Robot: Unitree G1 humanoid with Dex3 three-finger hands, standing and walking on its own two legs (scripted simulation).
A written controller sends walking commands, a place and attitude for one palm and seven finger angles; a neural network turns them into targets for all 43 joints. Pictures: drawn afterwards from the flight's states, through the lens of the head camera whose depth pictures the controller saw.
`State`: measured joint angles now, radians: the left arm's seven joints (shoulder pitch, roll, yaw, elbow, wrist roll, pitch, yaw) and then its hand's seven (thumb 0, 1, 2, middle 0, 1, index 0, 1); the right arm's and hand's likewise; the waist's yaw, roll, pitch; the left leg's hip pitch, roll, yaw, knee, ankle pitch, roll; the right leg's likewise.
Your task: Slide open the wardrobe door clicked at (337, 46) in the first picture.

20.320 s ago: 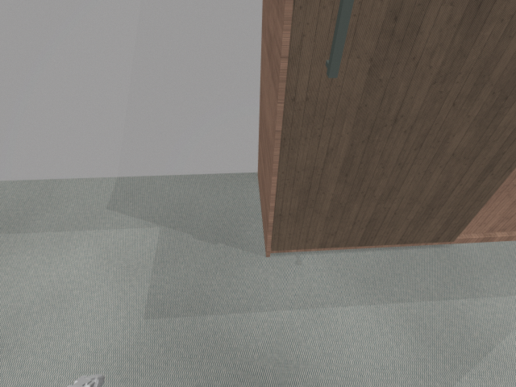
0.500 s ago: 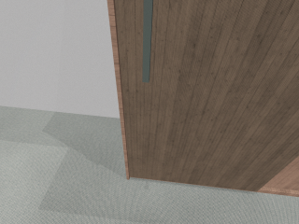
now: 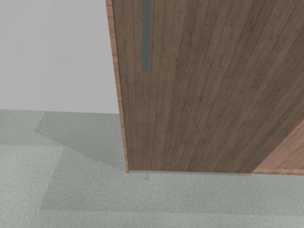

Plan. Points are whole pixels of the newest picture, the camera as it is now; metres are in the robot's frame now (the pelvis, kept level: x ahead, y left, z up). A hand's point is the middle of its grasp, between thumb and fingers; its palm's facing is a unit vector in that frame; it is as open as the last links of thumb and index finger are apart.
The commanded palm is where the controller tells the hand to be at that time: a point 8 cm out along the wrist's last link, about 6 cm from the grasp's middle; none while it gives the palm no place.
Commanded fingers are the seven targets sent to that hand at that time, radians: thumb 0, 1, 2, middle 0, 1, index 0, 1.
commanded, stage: look again from close up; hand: left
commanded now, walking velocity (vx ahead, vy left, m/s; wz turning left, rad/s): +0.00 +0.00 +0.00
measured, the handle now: (146, 30) +0.60 +0.04 +0.25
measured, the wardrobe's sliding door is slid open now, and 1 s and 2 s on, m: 0.00 0.00 0.00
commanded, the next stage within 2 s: shuffle to correct the standing spot in 1.46 s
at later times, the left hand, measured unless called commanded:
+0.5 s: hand out of the picture +0.04 +0.19 -0.17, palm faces -0.03 -0.97 -0.26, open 7.4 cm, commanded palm none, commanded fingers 0.00 0.90 0.90 -0.20 -0.30 -0.20 -0.30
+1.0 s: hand out of the picture +0.04 +0.16 -0.17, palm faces -0.01 -0.97 -0.24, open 7.4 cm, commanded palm none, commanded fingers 0.00 0.90 0.90 -0.20 -0.30 -0.20 -0.30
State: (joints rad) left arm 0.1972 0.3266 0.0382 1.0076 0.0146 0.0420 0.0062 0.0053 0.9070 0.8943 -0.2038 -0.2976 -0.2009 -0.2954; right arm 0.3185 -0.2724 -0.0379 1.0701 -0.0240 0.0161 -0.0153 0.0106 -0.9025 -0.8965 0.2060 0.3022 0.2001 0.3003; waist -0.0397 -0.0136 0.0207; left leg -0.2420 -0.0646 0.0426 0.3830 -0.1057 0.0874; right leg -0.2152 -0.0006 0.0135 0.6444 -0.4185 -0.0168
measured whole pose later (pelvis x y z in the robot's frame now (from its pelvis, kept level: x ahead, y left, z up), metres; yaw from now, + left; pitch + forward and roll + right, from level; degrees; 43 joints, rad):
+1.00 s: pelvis +0.03 -0.03 +0.00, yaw +0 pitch -1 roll +1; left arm 0.26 0.20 -0.03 1.10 0.01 0.00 0.04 0.01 0.91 0.89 -0.20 -0.30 -0.20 -0.30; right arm 0.20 -0.20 0.02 1.14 -0.01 0.00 -0.01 0.01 -0.91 -0.90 0.20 0.30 0.20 0.30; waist -0.01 0.00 0.04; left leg -0.20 -0.06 0.02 0.35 -0.13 0.05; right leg -0.02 0.02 -0.01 0.35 -0.30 -0.03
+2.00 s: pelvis +0.09 -0.04 -0.02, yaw -2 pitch -1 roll +1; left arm 0.42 0.14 0.01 1.15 0.01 0.00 0.02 0.01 0.91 0.89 -0.20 -0.30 -0.20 -0.30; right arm 0.33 -0.12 0.00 1.15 -0.03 -0.02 -0.03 0.01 -0.91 -0.90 0.20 0.30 0.20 0.30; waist -0.01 -0.05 0.01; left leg -0.25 -0.03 0.05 0.63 -0.37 0.04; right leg -0.07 0.04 0.00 0.58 -0.47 -0.05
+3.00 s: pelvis +0.11 -0.08 -0.01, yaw +2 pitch +0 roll +2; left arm 0.29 0.19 0.03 1.07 0.02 0.05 0.03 0.01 0.91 0.89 -0.20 -0.30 -0.20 -0.29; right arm 0.20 -0.15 -0.03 1.00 -0.02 0.00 -0.03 0.00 -0.93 -0.90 0.21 0.30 0.20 0.30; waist 0.01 -0.03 0.04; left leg -0.24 -0.05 0.15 0.44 -0.20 0.08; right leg -0.23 -0.05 -0.04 0.62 -0.37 0.04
